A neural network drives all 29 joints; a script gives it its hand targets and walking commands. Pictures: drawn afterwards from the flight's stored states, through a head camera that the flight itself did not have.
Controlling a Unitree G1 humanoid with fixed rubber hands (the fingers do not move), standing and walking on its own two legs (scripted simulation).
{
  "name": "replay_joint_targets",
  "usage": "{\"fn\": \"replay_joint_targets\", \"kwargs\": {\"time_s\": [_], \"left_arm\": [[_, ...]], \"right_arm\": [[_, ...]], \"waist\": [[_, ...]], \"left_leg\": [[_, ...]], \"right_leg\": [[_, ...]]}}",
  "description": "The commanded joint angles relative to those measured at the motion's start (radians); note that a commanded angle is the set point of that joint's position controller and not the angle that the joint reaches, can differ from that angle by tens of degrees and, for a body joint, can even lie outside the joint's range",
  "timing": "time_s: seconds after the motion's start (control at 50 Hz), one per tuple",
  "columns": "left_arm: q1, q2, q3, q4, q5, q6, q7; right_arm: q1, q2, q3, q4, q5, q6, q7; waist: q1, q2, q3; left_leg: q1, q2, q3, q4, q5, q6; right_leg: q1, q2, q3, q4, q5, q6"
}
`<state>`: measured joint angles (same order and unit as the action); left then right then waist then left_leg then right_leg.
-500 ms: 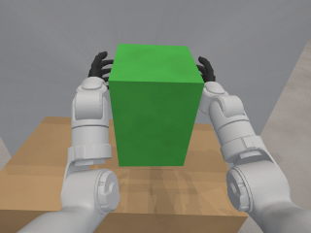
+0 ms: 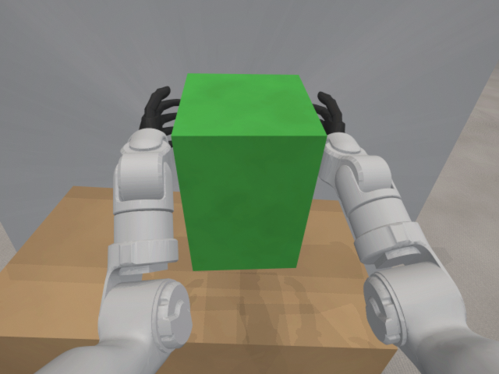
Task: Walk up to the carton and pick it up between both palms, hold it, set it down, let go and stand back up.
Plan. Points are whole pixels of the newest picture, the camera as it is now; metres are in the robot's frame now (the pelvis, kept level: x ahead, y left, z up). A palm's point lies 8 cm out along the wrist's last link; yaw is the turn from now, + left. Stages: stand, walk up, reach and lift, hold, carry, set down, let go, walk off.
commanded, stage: hold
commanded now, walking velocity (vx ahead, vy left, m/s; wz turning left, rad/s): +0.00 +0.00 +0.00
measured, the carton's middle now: (244, 175) +0.36 +0.01 +0.21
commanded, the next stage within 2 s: set down in 1.06 s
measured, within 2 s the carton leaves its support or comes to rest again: neither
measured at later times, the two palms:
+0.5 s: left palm (156, 135) +0.36 +0.14 +0.28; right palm (333, 142) +0.36 -0.12 +0.27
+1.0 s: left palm (158, 133) +0.36 +0.14 +0.28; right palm (333, 143) +0.36 -0.12 +0.27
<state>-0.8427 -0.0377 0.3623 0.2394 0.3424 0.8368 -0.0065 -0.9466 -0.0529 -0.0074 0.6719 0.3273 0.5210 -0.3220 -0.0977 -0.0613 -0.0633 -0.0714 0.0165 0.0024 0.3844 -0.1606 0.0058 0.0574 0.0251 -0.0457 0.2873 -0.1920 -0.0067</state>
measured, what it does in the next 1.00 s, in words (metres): stands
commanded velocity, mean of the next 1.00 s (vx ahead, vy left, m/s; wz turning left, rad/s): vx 0.00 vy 0.00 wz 0.00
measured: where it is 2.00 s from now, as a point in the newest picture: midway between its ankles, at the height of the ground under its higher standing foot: outside the picture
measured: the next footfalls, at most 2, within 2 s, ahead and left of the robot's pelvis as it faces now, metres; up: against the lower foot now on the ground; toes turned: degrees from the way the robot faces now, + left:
none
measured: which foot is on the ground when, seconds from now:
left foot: down 0.00-1.00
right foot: down 0.00-1.00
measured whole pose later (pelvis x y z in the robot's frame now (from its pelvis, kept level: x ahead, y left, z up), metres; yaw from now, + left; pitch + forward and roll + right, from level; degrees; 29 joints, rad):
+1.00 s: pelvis +0.00 +0.00 +0.00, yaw +0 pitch -8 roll -1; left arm -0.88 -0.04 0.38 0.30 0.35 0.83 -0.01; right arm -0.96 -0.06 -0.01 0.72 0.32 0.51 -0.31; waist -0.09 -0.05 -0.07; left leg -0.07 0.02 0.01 0.37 -0.15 0.01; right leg 0.04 0.02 -0.04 0.29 -0.19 -0.01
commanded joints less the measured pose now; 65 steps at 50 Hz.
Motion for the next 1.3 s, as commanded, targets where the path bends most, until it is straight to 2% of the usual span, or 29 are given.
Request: {"fn": "replay_joint_targets", "kwargs": {"time_s": [0.0,0.02,0.04,0.08,0.1,0.12,0.26,0.3,0.32,0.34,0.4,0.42,0.46,0.6,0.64,0.7,0.76,0.78,0.84,0.94,1.0,1.02,1.04,1.06,1.08,1.16,1.18,1.26,1.28], "left_arm": [[-0.757,-0.616,-0.440,-0.009,-0.159,-0.056,-0.132],[-0.745,-0.623,-0.441,-0.021,-0.157,-0.056,-0.131],[-0.750,-0.612,-0.432,0.004,-0.154,-0.051,-0.131],[-0.727,-0.606,-0.427,0.022,-0.158,-0.051,-0.135],[-0.758,-0.612,-0.441,-0.040,-0.165,-0.060,-0.132],[-0.742,-0.631,-0.457,-0.024,-0.173,-0.058,-0.132],[-0.715,-0.590,-0.403,0.005,-0.138,-0.059,-0.131],[-0.711,-0.614,-0.415,0.010,-0.147,-0.062,-0.130],[-0.748,-0.603,-0.413,-0.016,-0.151,-0.058,-0.131],[-0.732,-0.613,-0.424,-0.009,-0.152,-0.056,-0.130],[-0.719,-0.605,-0.429,-0.028,-0.162,-0.055,-0.131],[-0.716,-0.618,-0.454,-0.033,-0.170,-0.054,-0.128],[-0.714,-0.616,-0.432,0.010,-0.163,-0.053,-0.132],[-0.723,-0.616,-0.429,0.010,-0.166,-0.058,-0.134],[-0.761,-0.611,-0.421,0.029,-0.157,-0.056,-0.136],[-0.761,-0.621,-0.424,0.044,-0.162,-0.065,-0.126],[-0.764,-0.630,-0.427,0.012,-0.174,-0.076,-0.118],[-0.774,-0.611,-0.431,-0.019,-0.178,-0.078,-0.118],[-0.745,-0.585,-0.386,0.058,-0.143,-0.061,-0.127],[-0.751,-0.601,-0.407,0.021,-0.160,-0.064,-0.131],[-0.736,-0.616,-0.447,-0.011,-0.179,-0.072,-0.127],[-0.736,-0.596,-0.442,-0.045,-0.178,-0.071,-0.126],[-0.701,-0.598,-0.443,-0.015,-0.169,-0.058,-0.129],[-0.601,-0.621,-0.465,-0.012,-0.174,-0.049,-0.139],[-0.591,-0.617,-0.457,-0.003,-0.165,-0.049,-0.152],[-0.645,-0.606,-0.422,-0.012,-0.135,-0.088,-0.179],[-0.675,-0.598,-0.429,-0.028,-0.130,-0.105,-0.183],[-0.691,-0.584,-0.420,-0.022,-0.087,-0.176,-0.199],[-0.681,-0.583,-0.400,0.018,-0.075,-0.192,-0.206]], "right_arm": [[-0.851,0.660,0.260,-0.256,0.092,-0.043,0.111],[-0.870,0.660,0.270,-0.291,0.098,-0.051,0.116],[-0.841,0.643,0.239,-0.239,0.094,-0.041,0.117],[-0.870,0.634,0.241,-0.272,0.091,-0.050,0.113],[-0.873,0.647,0.254,-0.291,0.097,-0.055,0.113],[-0.873,0.644,0.265,-0.311,0.108,-0.053,0.110],[-0.886,0.658,0.297,-0.317,0.110,-0.058,0.111],[-0.889,0.675,0.306,-0.339,0.104,-0.060,0.111],[-0.872,0.656,0.293,-0.288,0.113,-0.056,0.113],[-0.888,0.657,0.293,-0.323,0.114,-0.061,0.113],[-0.877,0.654,0.294,-0.325,0.124,-0.058,0.109],[-0.888,0.649,0.294,-0.345,0.133,-0.064,0.106],[-0.885,0.656,0.282,-0.314,0.114,-0.058,0.103],[-0.893,0.656,0.259,-0.321,0.105,-0.059,0.104],[-0.899,0.642,0.248,-0.268,0.096,-0.054,0.107],[-0.908,0.650,0.245,-0.288,0.101,-0.057,0.117],[-0.893,0.658,0.253,-0.288,0.106,-0.065,0.117],[-0.884,0.660,0.261,-0.288,0.108,-0.064,0.114],[-0.856,0.631,0.238,-0.212,0.098,-0.043,0.112],[-0.910,0.652,0.277,-0.311,0.121,-0.061,0.112],[-0.905,0.661,0.297,-0.358,0.126,-0.072,0.100],[-0.906,0.658,0.317,-0.369,0.140,-0.068,0.095],[-0.879,0.635,0.292,-0.344,0.141,-0.060,0.090],[-0.856,0.644,0.373,-0.429,0.142,-0.077,0.089],[-0.839,0.649,0.354,-0.411,0.128,-0.084,0.093],[-0.848,0.632,0.317,-0.397,0.048,-0.144,0.118],[-0.837,0.632,0.285,-0.375,0.026,-0.167,0.123],[-0.759,0.594,0.220,-0.302,-0.056,-0.282,0.151],[-0.778,0.567,0.198,-0.289,-0.088,-0.311,0.156]], "waist": [[-0.034,0.119,-0.296],[-0.025,0.138,-0.330],[-0.031,0.143,-0.281],[-0.023,0.102,-0.308],[-0.021,0.114,-0.371],[-0.038,0.128,-0.368],[0.009,0.071,-0.349],[0.006,0.069,-0.343],[0.000,0.104,-0.343],[-0.006,0.112,-0.339],[-0.002,0.073,-0.349],[-0.009,0.110,-0.367],[-0.018,0.088,-0.323],[-0.019,0.105,-0.341],[-0.029,0.117,-0.306],[-0.013,0.101,-0.331],[-0.017,0.122,-0.384],[-0.007,0.099,-0.386],[-0.013,0.107,-0.279],[0.008,0.100,-0.356],[-0.023,0.072,-0.401],[0.002,0.073,-0.407],[-0.023,0.095,-0.363],[-0.006,0.044,-0.368],[-0.033,0.037,-0.306],[-0.021,0.043,-0.233],[-0.038,0.077,-0.227],[-0.041,0.127,-0.238],[-0.031,0.104,-0.220]], "left_leg": [[0.179,-0.035,-0.007,-0.052,0.116,-0.024],[0.188,-0.038,-0.008,-0.051,0.132,-0.020],[0.162,-0.037,-0.004,-0.056,0.102,-0.023],[0.162,-0.038,-0.002,-0.053,0.122,-0.021],[0.200,-0.032,-0.007,-0.041,0.179,-0.029],[0.211,-0.036,-0.010,-0.033,0.189,-0.035],[0.193,-0.038,-0.004,-0.042,0.170,-0.008],[0.188,-0.033,-0.003,-0.040,0.169,-0.015],[0.206,-0.036,0.004,-0.037,0.186,-0.025],[0.198,-0.038,0.000,-0.037,0.185,-0.021],[0.194,-0.029,-0.007,-0.039,0.212,-0.021],[0.195,-0.028,-0.008,-0.025,0.238,-0.030],[0.182,-0.039,-0.001,-0.037,0.169,-0.020],[0.190,-0.036,-0.003,-0.040,0.158,-0.018],[0.170,-0.036,-0.003,-0.050,0.112,-0.024],[0.151,-0.033,-0.013,-0.058,0.081,-0.011],[0.196,-0.037,-0.005,-0.035,0.159,-0.027],[0.204,-0.035,-0.006,-0.031,0.189,-0.026],[0.166,-0.036,-0.003,-0.056,0.115,-0.015],[0.176,-0.043,0.005,-0.040,0.163,-0.021],[0.234,-0.042,-0.007,-0.007,0.264,-0.025],[0.234,-0.040,-0.006,-0.002,0.287,-0.027],[0.228,-0.039,-0.003,-0.009,0.272,-0.032],[0.263,-0.060,0.037,-0.007,0.277,-0.018],[0.237,-0.063,0.025,-0.013,0.235,-0.012],[0.216,-0.051,0.035,-0.056,0.068,0.001],[0.222,-0.050,0.033,-0.064,0.047,-0.006],[0.269,-0.037,0.039,-0.070,0.086,-0.020],[0.265,-0.046,0.053,-0.076,0.063,-0.013]], "right_leg": [[-0.103,0.035,-0.001,-0.044,0.112,0.059],[-0.088,0.038,-0.002,-0.040,0.126,0.061],[-0.103,0.035,0.003,-0.047,0.099,0.062],[-0.091,0.038,-0.003,-0.047,0.125,0.065],[-0.067,0.043,-0.001,-0.040,0.176,0.063],[-0.073,0.044,-0.009,-0.037,0.186,0.064],[-0.070,0.041,-0.002,-0.049,0.175,0.076],[-0.053,0.044,0.003,-0.049,0.172,0.070],[-0.062,0.045,-0.004,-0.045,0.172,0.066],[-0.064,0.044,-0.009,-0.045,0.180,0.066],[-0.060,0.055,-0.008,-0.040,0.182,0.069],[-0.053,0.051,-0.006,-0.038,0.206,0.065],[-0.080,0.040,-0.002,-0.048,0.175,0.072],[-0.074,0.040,0.003,-0.048,0.171,0.067],[-0.082,0.037,0.002,-0.048,0.118,0.065],[-0.094,0.045,-0.005,-0.050,0.089,0.067],[-0.092,0.046,-0.004,-0.040,0.153,0.068],[-0.090,0.051,-0.003,-0.042,0.177,0.070],[-0.096,0.040,-0.001,-0.052,0.108,0.072],[-0.074,0.044,-0.005,-0.045,0.156,0.076],[-0.062,0.050,-0.005,-0.037,0.259,0.076],[-0.044,0.053,-0.001,-0.034,0.272,0.079],[-0.061,0.050,0.001,-0.043,0.267,0.081],[-0.012,0.056,0.010,-0.046,0.333,0.070],[-0.030,0.044,0.012,-0.043,0.342,0.071],[-0.055,0.028,-0.013,-0.064,0.160,0.066],[-0.071,0.023,-0.014,-0.067,0.128,0.062],[-0.047,0.016,-0.033,-0.061,0.136,0.048],[-0.056,0.012,-0.035,-0.075,0.120,0.053]]}}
